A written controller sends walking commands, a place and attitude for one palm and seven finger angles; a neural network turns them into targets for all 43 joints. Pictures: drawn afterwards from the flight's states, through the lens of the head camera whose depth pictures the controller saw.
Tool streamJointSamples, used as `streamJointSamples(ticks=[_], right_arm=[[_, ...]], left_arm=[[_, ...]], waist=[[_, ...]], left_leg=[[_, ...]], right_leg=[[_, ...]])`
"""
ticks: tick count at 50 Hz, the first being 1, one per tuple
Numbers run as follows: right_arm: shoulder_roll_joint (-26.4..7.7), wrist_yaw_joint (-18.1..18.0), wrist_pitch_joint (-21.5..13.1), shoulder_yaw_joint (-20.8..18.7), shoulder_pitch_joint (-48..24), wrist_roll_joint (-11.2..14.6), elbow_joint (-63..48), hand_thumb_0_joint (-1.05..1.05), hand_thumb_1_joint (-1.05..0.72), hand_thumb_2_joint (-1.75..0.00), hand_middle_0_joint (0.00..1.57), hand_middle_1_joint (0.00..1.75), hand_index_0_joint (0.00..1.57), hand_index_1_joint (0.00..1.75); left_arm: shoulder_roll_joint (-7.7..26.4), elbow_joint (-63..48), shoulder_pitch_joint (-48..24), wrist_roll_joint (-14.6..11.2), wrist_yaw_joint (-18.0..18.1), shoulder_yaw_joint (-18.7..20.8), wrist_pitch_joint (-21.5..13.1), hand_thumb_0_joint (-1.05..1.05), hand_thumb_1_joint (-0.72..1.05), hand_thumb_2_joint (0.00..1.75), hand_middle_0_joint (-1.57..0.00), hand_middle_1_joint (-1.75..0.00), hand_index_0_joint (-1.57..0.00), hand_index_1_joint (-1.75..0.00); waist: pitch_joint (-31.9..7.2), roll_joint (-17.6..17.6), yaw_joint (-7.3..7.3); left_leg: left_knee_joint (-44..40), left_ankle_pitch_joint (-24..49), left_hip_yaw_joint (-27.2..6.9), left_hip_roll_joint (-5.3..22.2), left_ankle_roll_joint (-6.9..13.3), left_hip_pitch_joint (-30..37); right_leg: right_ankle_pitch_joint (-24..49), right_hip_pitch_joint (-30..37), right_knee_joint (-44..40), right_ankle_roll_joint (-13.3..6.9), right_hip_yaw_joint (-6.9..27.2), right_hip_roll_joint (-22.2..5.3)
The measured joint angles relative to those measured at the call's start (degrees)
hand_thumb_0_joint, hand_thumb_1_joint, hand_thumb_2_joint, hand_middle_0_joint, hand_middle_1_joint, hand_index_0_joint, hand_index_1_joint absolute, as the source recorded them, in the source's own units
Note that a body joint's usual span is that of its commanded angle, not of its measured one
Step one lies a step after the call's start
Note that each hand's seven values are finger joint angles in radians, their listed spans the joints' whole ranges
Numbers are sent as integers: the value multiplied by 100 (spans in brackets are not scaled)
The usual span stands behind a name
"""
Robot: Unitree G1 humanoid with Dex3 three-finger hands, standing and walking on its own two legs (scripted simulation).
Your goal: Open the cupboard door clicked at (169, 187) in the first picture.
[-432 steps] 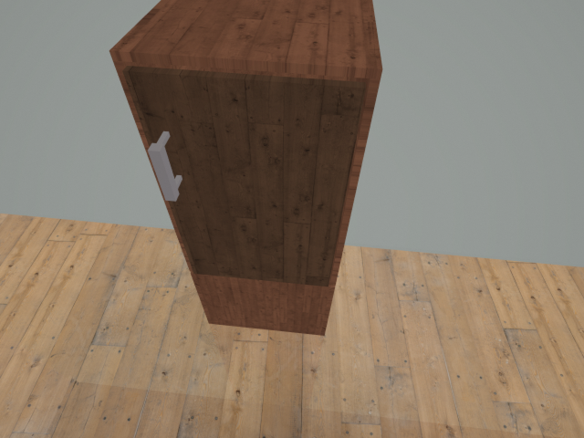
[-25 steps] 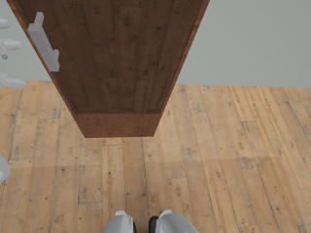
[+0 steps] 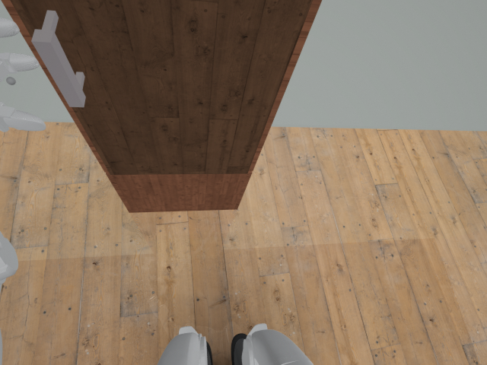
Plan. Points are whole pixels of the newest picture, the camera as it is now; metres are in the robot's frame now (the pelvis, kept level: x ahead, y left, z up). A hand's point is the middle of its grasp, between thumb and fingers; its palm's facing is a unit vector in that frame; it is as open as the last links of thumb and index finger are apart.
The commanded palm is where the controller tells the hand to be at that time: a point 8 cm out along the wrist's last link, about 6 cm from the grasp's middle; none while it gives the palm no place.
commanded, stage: slide the fingers in behind the handle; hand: left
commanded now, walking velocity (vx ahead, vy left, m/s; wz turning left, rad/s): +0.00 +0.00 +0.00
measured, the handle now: (64, 62) +0.55 +0.23 +0.09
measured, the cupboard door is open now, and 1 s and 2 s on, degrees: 0 0 0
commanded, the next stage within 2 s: close the thumb around the handle in 1.40 s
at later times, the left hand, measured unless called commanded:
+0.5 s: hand (34, 85) +0.51 +0.26 +0.09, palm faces +0.02 -1.00 +0.01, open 14.0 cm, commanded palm +0.49 +0.28 +0.09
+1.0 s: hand (60, 87) +0.51 +0.22 +0.09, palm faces +0.00 -1.00 +0.02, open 13.9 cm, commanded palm +0.49 +0.25 +0.09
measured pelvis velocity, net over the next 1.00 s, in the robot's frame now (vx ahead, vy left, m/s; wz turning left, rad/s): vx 0.00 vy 0.00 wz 0.02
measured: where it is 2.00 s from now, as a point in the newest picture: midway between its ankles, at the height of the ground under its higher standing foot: outside the picture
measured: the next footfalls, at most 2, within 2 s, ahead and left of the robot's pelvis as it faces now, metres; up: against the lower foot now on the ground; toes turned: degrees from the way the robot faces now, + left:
none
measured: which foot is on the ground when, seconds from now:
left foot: down 0.00-1.00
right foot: down 0.00-1.00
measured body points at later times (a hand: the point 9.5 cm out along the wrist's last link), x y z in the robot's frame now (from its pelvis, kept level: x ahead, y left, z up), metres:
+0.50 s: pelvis +0.00 +0.00 +0.00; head +0.13 +0.04 +0.43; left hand +0.50 +0.31 +0.09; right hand -0.01 -0.27 -0.09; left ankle -0.01 +0.03 -0.68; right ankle +0.00 -0.11 -0.68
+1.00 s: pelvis +0.00 +0.00 +0.00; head +0.13 +0.03 +0.43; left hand +0.50 +0.28 +0.09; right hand -0.02 -0.28 -0.10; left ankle -0.01 +0.03 -0.68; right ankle +0.00 -0.11 -0.68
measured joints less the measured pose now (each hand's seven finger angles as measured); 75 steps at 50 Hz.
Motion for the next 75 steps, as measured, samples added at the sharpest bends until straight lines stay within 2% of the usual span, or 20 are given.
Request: streamJointSamples(ticks=[10,19,25,29,43,47,53,59,75], right_arm=[[33,80,-9,-53,55,-28,-7,0,-90,-89,20,30,20,30],[40,105,-5,-69,-47,-12,39,0,-90,-89,20,30,20,30],[41,107,-74,-69,-134,-23,28,0,-90,-89,20,30,20,30],[51,118,-87,-67,-156,-17,58,0,-90,-89,20,30,20,30],[84,153,-114,-75,-92,-24,174,0,-90,-89,20,30,20,30],[85,180,-131,-117,-62,-33,182,0,-90,-89,20,30,20,30],[90,224,-133,-128,-70,-31,146,0,-90,-89,20,30,20,30],[112,226,-159,-104,-113,-22,110,0,-90,-89,20,30,20,30],[65,172,-176,-90,-90,16,85,0,-90,-89,20,30,20,30]], left_arm=[[-326,-153,203,17,330,-22,-47,-1,-50,30,-30,-120,-30,-120],[-603,-133,169,-13,456,-287,-125,-1,-50,30,-29,-120,-29,-120],[-683,-70,58,5,666,-340,-163,-1,-50,30,-30,-120,-30,-121],[-734,-59,12,17,687,-465,-195,-1,-50,30,-29,-120,-30,-121],[-856,-69,0,-60,836,-536,-200,-1,-50,30,-30,-120,-30,-123],[-1004,-233,89,-52,859,-653,-240,-1,-50,30,-29,-120,-30,-122],[-1199,-222,169,-38,1064,-594,-249,-1,-50,30,-30,-120,-30,-122],[-1164,-154,162,60,1178,-545,-323,-1,-50,30,-30,-120,-30,-123],[-1021,-85,118,42,1012,-464,-321,-1,-50,30,-30,-121,-32,-123]], waist=[[-43,15,0],[-51,24,85],[-38,21,86],[-33,18,100],[-44,10,114],[-63,36,122],[-82,53,126],[-57,53,113],[-52,24,84]], left_leg=[[-78,9,41,-10,13,136],[-75,8,11,-48,22,213],[-27,14,-7,-72,13,149],[0,10,-24,-72,6,124],[27,3,-67,-63,-21,103],[13,3,-72,-64,-35,134],[-30,4,-20,-61,-29,222],[-12,1,13,-50,-33,230],[3,0,44,-14,-60,196]], right_leg=[[9,115,-52,18,51,-7],[-17,198,-31,24,21,-41],[-40,130,47,18,-5,-67],[-47,111,70,9,-23,-66],[-60,100,87,-31,-63,-52],[-61,132,70,-34,-63,-52],[-65,185,75,-33,-8,-50],[-75,165,133,-48,22,-44],[-72,103,174,-83,54,-12]])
